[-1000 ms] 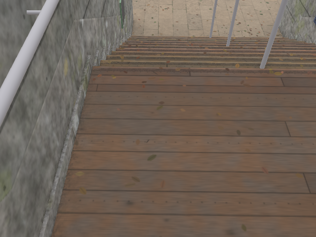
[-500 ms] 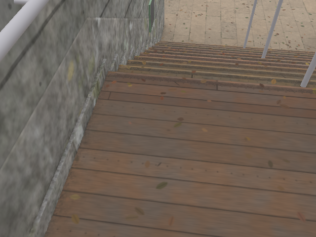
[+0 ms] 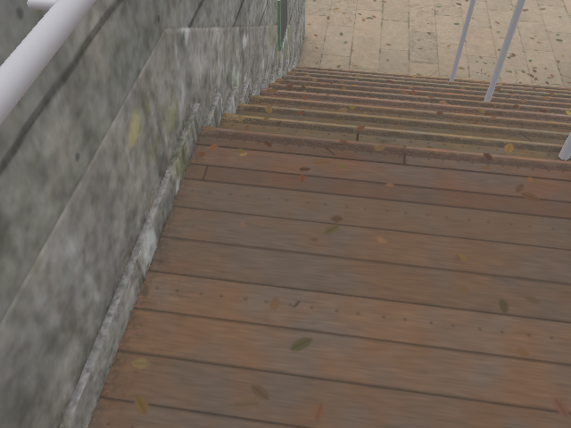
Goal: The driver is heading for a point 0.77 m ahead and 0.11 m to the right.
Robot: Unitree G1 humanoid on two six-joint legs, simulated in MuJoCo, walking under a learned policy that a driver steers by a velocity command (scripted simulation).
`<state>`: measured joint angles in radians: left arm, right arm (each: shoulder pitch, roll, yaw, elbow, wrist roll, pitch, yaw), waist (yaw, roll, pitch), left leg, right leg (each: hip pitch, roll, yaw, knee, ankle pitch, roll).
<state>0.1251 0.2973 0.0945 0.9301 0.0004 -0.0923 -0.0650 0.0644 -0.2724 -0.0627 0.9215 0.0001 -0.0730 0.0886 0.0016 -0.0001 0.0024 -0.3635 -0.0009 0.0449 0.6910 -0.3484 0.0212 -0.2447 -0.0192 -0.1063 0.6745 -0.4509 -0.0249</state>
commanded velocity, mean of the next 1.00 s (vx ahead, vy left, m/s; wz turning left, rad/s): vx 0.08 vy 0.00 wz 0.00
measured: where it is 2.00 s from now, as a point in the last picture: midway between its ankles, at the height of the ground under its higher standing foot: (288, 412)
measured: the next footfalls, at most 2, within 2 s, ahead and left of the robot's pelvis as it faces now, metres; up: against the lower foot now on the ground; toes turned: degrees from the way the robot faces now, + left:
left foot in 1.00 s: +0.09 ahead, +0.13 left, +0.00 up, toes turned +0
right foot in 1.36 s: +0.42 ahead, -0.05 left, -0.16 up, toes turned -1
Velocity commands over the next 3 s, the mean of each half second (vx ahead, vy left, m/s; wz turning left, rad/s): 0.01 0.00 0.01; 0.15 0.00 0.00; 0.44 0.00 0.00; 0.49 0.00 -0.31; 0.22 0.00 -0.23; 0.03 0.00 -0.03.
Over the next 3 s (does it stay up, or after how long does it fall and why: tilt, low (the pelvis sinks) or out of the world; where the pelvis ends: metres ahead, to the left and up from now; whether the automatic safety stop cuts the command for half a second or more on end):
stays up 0.80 -0.05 -0.14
